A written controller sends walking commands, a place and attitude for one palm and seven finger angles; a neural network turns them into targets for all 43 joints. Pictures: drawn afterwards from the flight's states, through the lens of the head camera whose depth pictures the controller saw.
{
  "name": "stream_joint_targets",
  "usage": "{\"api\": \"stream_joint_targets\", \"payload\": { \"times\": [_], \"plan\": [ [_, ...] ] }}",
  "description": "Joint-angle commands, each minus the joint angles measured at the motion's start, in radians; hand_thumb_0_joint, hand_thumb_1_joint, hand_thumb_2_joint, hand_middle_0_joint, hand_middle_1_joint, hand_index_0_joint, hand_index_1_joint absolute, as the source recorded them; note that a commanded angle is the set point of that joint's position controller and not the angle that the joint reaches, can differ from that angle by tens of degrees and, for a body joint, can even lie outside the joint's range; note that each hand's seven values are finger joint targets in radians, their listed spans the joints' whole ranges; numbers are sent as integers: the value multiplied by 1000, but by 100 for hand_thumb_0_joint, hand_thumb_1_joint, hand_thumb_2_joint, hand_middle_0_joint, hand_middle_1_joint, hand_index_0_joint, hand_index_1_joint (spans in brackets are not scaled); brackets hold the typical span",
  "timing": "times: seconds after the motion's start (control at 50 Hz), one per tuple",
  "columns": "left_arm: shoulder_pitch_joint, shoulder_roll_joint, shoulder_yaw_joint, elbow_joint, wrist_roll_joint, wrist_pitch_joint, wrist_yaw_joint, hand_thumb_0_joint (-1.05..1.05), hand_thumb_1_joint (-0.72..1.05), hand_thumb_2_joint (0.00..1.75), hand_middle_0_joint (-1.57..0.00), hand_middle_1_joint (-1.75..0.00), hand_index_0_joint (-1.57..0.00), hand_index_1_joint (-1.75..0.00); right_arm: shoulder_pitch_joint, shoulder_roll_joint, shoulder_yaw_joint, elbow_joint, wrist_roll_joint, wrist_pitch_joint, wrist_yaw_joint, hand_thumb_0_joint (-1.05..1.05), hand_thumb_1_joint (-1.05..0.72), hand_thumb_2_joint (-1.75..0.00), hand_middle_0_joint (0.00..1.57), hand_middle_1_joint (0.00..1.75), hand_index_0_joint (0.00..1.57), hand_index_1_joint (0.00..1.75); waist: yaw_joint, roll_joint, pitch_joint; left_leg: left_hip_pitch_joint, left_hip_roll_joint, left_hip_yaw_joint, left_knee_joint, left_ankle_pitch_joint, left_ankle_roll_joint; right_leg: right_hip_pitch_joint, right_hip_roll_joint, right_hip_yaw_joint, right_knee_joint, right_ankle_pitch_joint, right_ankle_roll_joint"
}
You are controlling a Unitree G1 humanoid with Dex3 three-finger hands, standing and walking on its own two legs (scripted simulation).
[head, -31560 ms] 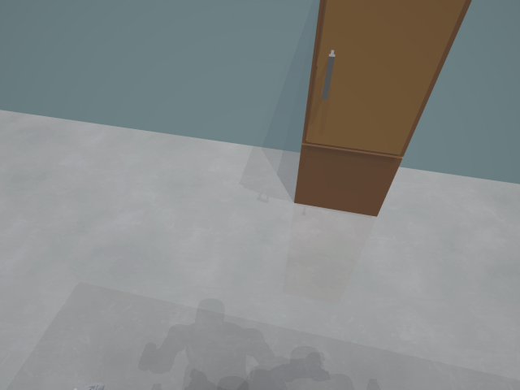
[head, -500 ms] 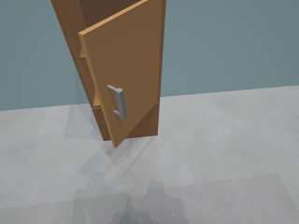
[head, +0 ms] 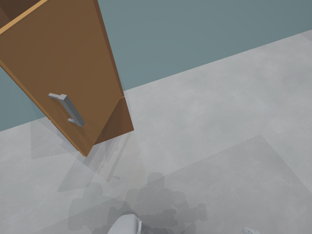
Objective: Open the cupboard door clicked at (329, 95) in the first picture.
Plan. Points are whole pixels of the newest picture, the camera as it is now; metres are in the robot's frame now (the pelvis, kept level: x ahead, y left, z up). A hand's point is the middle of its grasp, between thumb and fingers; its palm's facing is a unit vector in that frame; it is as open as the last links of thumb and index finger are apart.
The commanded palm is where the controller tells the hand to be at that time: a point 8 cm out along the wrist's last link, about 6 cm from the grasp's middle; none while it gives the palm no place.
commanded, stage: walk to a spot facing it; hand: left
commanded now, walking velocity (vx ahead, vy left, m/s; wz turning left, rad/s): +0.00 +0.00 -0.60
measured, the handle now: (67, 110) +0.46 +0.35 -0.03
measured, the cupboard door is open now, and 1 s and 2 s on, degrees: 49 49 49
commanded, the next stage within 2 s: none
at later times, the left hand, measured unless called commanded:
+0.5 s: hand (95, 223) +0.15 +0.21 -0.16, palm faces -0.24 -0.94 -0.23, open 7.4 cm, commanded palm none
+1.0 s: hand (135, 191) +0.25 +0.10 -0.18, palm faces -0.57 -0.81 -0.16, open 7.4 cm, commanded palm none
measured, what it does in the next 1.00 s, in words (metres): steps on the spot, turning right: left foot, then right foot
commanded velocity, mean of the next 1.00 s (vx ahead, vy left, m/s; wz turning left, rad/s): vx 0.13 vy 0.00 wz -0.60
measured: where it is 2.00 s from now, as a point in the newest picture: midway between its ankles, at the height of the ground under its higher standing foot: (230, 203)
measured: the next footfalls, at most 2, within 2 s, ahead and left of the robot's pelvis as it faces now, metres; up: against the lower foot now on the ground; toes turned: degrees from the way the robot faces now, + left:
left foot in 0.30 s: +0.08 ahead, +0.16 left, +0.00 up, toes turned -12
right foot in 0.60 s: +0.00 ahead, -0.12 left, +0.00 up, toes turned -25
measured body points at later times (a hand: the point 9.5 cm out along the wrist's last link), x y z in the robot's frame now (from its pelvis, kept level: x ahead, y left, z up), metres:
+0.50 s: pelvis +0.01 +0.02 +0.00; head +0.08 +0.01 +0.45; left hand +0.16 +0.26 -0.14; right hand +0.01 -0.24 -0.14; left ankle +0.04 +0.16 -0.74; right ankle -0.03 -0.10 -0.68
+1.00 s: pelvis +0.09 -0.02 +0.00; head +0.13 -0.02 +0.45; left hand +0.28 +0.15 -0.16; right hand -0.02 -0.25 -0.13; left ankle +0.13 +0.07 -0.73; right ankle -0.03 -0.10 -0.67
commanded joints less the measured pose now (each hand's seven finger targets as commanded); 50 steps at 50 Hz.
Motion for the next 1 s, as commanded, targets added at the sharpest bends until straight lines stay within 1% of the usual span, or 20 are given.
{"api": "stream_joint_targets", "payload": {
  "times": [0.0,0.14,0.22,0.24,0.26,0.28,0.3,0.38,0.52,0.54,0.56,0.58,0.6,0.78,0.84,0.86,0.88,0.9,0.92,0.98],
  "plan": [
    [83,184,46,-59,0,-12,8,0,90,90,-20,-30,-20,-30,-26,-53,-7,-97,6,-20,-1,0,-90,-90,20,30,20,30,3,-118,-148,-81,-4,-49,-23,37,-1,183,-251,320,-180,549,-120],
    [90,201,55,-75,6,-8,2,0,90,90,-20,-30,-20,-30,-54,-50,-6,-137,16,-39,-5,0,-90,-90,20,30,20,30,12,-146,-145,-1,-38,-60,-246,6,15,159,-239,411,-169,538,-134],
    [20,182,53,-93,-2,-3,-1,0,90,90,-20,-30,-20,-30,85,-57,-4,-109,21,-57,-14,0,-90,-90,20,30,20,30,-58,-109,-190,289,-36,-68,-597,175,28,0,-168,390,-80,452,-52],
    [18,144,45,-107,-10,0,-5,0,90,90,-20,-30,-20,-30,135,-109,-9,-98,12,-68,-21,0,-90,-90,20,30,20,30,-75,17,-198,446,84,-180,-738,199,69,-161,-74,310,-4,241,-4],
    [39,92,33,-127,-17,1,-20,0,90,90,-20,-30,-20,-30,160,-210,-26,-105,-6,-73,-23,0,-90,-90,20,30,20,30,-67,302,-198,525,357,-461,-826,302,183,-330,60,117,207,-225,68],
    [4,122,36,-148,-5,-4,-30,0,90,90,-20,-30,-20,-30,171,-229,-24,-120,-12,-65,-30,0,-90,-90,20,30,20,30,-70,211,-146,385,474,-514,-837,352,282,-329,10,24,424,-344,102],
    [-12,124,41,-140,9,-3,-40,0,90,90,-20,-30,-20,-30,158,-204,-17,-124,-23,-69,-29,0,-90,-90,20,30,20,30,-60,98,-132,326,425,-465,-826,416,287,-321,-12,20,554,-293,112],
    [-13,94,29,-121,-5,12,-59,0,90,90,-20,-30,-20,-30,94,-147,4,-139,-20,-68,-22,0,-90,-90,20,30,20,30,-18,194,-154,319,248,-99,-728,639,197,-274,-70,-55,535,-184,133],
    [14,108,20,-106,-7,-1,-62,0,90,90,-20,-30,-20,-30,157,-201,-23,-108,-11,-49,-3,0,-90,-90,20,30,20,30,-14,159,-176,257,227,29,-544,525,108,66,-28,-173,-40,46,89],
    [68,164,30,-88,-5,-7,-55,0,90,90,-20,-30,-20,-30,154,-176,-22,-115,-3,-48,2,0,-90,-90,20,30,20,30,11,56,-200,143,190,67,-426,383,59,222,-103,-76,-128,196,54],
    [113,288,55,-74,6,-16,-36,0,90,90,-20,-30,-20,-30,142,-89,-2,-152,8,-48,9,0,-90,-90,20,30,20,30,34,-300,-222,-107,46,173,-190,-53,-7,372,-383,308,-202,476,-55],
    [176,326,55,-62,-8,-12,-24,0,90,90,-20,-30,-20,-30,78,-108,3,-173,7,-40,3,0,-90,-90,20,30,20,30,94,-301,-222,-132,32,43,-32,-239,-1,301,-470,380,-219,486,-153],
    [144,289,58,-65,-2,-8,-15,0,90,90,-20,-30,-20,-30,52,-95,-1,-172,5,-39,0,0,-90,-90,20,30,20,30,71,-302,-197,-184,40,-17,36,-184,6,276,-397,386,-227,309,-159],
    [13,234,44,-91,5,-30,-28,0,90,90,-20,-30,-20,-30,91,-71,-6,-130,0,-70,38,0,-90,-90,20,30,20,30,-7,-186,-77,52,-10,43,-311,15,11,11,-254,323,-309,-194,-138],
    [-54,204,43,-102,-1,-32,-35,0,90,90,-20,-30,-20,-30,245,-75,-4,-86,0,-93,28,0,-90,-90,20,30,20,30,-96,-135,-95,340,-36,68,-576,127,16,-149,-177,270,-215,-250,-84],
    [-63,140,30,-115,-3,-31,-39,0,90,90,-20,-30,-20,-30,346,-123,-12,-53,-5,-104,12,0,-90,-90,20,30,20,30,-138,18,-112,524,42,-23,-704,32,40,-295,-99,208,-62,-252,-38],
    [-68,60,12,-143,-13,-29,-50,0,90,90,-20,-30,-20,-30,467,-235,-35,-25,-31,-112,4,0,-90,-90,20,30,20,30,-184,352,-132,631,348,-444,-870,-245,138,-501,56,19,318,-328,33],
    [-153,80,16,-194,-6,-41,-60,0,90,90,-20,-30,-20,-30,486,-259,-30,-30,-27,-113,-9,0,-90,-90,20,30,20,30,-180,230,-83,526,496,-605,-977,-313,231,-555,-36,7,482,-292,44],
    [-163,100,21,-180,9,-46,-65,0,90,90,-20,-30,-20,-30,429,-222,-18,-52,-30,-114,0,0,-90,-90,20,30,20,30,-142,123,-50,439,489,-604,-973,-297,246,-552,-81,19,608,-212,45],
    [-87,54,17,-113,15,-39,-86,0,90,90,-20,-30,-20,-30,325,-96,23,-56,-16,-137,0,0,-90,-90,20,30,20,30,-55,125,-22,408,295,-153,-902,228,127,-523,-132,-38,699,38,74]
  ]
}}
